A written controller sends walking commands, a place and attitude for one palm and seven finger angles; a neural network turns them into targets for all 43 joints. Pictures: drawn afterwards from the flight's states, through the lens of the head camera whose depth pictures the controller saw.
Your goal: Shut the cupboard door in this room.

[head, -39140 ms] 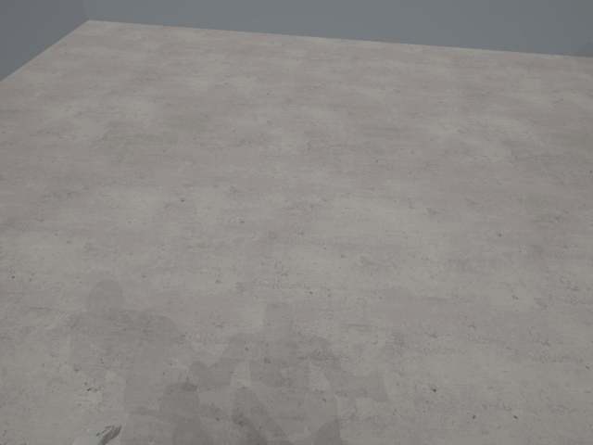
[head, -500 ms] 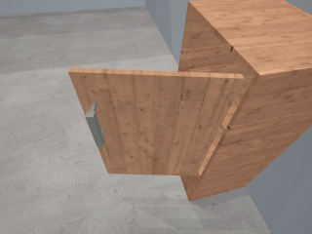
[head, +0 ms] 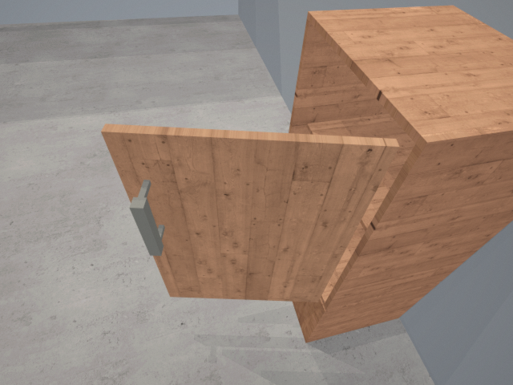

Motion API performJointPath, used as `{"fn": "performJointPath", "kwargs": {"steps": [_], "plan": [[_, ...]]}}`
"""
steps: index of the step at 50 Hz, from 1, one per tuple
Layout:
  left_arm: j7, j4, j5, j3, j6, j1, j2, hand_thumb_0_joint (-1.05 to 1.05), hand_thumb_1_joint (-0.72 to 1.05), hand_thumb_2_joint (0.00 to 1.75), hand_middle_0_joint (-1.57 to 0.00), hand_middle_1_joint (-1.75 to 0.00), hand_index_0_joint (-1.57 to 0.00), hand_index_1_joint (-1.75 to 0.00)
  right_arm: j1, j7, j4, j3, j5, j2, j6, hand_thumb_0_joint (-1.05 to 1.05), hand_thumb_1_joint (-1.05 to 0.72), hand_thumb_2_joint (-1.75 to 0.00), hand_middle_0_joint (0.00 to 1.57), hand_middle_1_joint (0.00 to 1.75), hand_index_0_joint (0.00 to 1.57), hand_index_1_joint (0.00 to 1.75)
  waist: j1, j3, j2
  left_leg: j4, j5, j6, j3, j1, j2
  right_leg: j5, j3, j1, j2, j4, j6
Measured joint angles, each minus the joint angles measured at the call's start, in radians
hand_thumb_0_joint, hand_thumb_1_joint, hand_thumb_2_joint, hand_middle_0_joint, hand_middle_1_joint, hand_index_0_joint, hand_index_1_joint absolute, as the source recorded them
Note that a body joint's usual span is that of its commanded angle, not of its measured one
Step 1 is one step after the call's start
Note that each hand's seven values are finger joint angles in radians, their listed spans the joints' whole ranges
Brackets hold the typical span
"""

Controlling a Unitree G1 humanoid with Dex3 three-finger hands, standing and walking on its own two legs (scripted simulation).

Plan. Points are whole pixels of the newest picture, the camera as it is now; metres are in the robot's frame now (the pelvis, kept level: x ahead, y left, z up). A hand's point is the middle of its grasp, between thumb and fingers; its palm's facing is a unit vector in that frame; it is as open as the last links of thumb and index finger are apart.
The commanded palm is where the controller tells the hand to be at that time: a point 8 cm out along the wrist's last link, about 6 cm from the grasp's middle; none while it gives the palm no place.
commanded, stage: look again from close up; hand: left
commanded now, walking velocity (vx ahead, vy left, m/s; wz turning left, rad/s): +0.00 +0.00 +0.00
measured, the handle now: (151, 219) +0.37 +0.21 +0.02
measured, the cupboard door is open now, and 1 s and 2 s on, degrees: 75 75 75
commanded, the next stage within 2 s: raise the hand and make a fist in 0.60 s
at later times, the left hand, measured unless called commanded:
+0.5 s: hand out of the picture +0.00 +0.20 -0.18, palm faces -0.01 -0.98 -0.22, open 7.4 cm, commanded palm none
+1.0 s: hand (120, 374) +0.14 +0.20 -0.01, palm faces +0.03 -1.00 +0.02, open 6.7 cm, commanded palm +0.07 +0.26 -0.06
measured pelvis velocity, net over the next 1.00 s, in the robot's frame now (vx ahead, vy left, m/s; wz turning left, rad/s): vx -0.09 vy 0.03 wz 0.04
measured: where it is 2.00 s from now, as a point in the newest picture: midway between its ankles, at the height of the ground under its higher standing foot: outside the picture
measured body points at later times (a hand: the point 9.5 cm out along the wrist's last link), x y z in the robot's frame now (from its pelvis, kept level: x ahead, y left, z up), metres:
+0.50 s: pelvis -0.03 +0.02 -0.01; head -0.01 +0.03 +0.44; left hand +0.00 +0.25 -0.17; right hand +0.05 -0.21 -0.16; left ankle -0.02 +0.11 -0.74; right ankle -0.07 -0.11 -0.74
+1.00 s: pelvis -0.09 +0.03 -0.06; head -0.09 +0.04 +0.39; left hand +0.13 +0.25 -0.01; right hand +0.08 -0.21 -0.13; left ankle -0.02 +0.11 -0.74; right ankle -0.03 -0.07 -0.74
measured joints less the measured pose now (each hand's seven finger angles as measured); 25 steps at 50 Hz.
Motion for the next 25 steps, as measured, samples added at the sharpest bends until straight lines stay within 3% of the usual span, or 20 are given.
{"fn": "performJointPath", "kwargs": {"steps": [13,25], "plan": [[0.012,-0.085,-0.001,-0.006,-0.004,-0.01,0.033,0.0,0.91,0.89,-0.2,-0.3,-0.2,-0.3,-0.057,0.021,-0.088,-0.034,-0.004,-0.029,0.019,0.01,-0.92,-0.9,0.2,0.3,0.2,0.3,-0.009,0.03,0.047,0.128,-0.043,0.003,-0.015,-0.086,0.011,-0.034,-0.014,-0.07,0.006,0.103,-0.002],[0.004,-0.111,0.004,-0.01,0.016,-0.033,0.045,0.0,0.91,0.89,-0.2,-0.3,-0.2,-0.3,-0.117,0.035,-0.115,-0.029,-0.004,-0.028,0.024,0.01,-0.91,-0.9,0.2,0.3,0.2,0.3,0.003,0.029,0.031,0.15,-0.036,0.027,0.008,-0.1,0.0,-0.025,0.009,-0.095,-0.008,0.136,0.021]]}}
